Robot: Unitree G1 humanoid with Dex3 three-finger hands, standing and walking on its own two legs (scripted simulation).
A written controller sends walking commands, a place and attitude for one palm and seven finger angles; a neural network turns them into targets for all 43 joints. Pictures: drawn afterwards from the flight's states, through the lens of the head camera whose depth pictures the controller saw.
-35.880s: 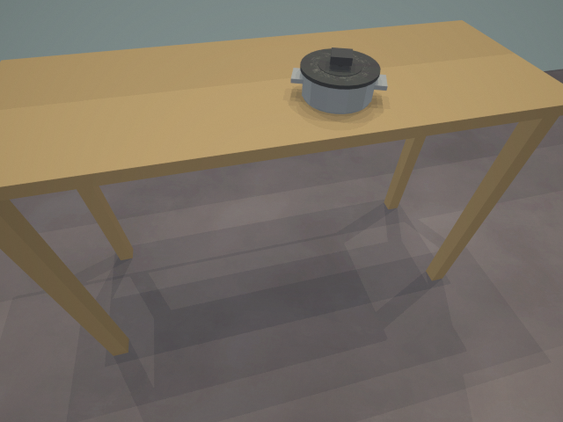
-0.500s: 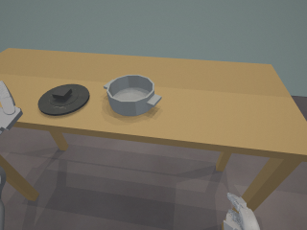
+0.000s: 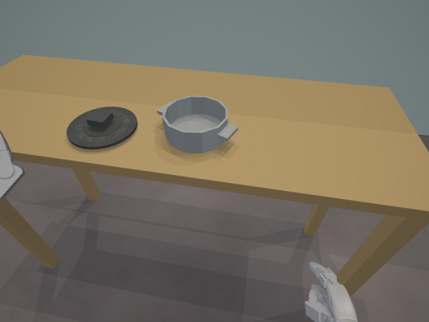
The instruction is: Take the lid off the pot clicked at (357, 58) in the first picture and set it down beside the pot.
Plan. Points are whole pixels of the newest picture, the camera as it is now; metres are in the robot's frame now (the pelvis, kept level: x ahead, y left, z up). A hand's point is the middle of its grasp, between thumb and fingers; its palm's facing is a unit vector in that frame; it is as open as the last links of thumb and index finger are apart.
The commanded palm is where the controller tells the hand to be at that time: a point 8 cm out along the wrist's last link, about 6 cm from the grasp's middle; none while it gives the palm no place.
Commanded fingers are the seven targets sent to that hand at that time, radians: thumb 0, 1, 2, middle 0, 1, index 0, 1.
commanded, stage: step back with the hand held close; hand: left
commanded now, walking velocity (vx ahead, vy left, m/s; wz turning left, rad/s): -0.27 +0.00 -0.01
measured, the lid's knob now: (100, 118) +0.53 +0.36 +0.10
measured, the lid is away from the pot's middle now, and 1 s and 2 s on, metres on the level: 0.24 0.24 0.24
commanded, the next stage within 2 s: stop stepping back and stand still in 1.14 s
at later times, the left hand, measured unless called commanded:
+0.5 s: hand out of the picture +0.14 +0.25 +0.27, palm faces +0.49 -0.75 -0.44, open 7.4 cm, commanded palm +0.08 +0.31 +0.28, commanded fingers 0.00 0.90 0.90 -0.20 -0.30 -0.20 -0.30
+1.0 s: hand out of the picture +0.06 +0.27 +0.28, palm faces +0.53 -0.78 -0.32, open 7.4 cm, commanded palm -0.01 +0.33 +0.28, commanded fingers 0.00 0.90 0.90 -0.20 -0.30 -0.20 -0.30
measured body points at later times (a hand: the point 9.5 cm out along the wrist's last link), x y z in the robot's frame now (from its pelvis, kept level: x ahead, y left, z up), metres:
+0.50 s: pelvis -0.05 +0.03 -0.02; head -0.04 +0.04 +0.43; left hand +0.11 +0.29 +0.29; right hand +0.11 -0.21 -0.10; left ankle +0.03 +0.11 -0.74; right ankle -0.01 -0.12 -0.74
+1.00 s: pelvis -0.13 +0.05 -0.03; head -0.11 +0.08 +0.42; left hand +0.03 +0.31 +0.29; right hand +0.04 -0.20 -0.10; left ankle -0.03 +0.15 -0.75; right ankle -0.03 -0.11 -0.72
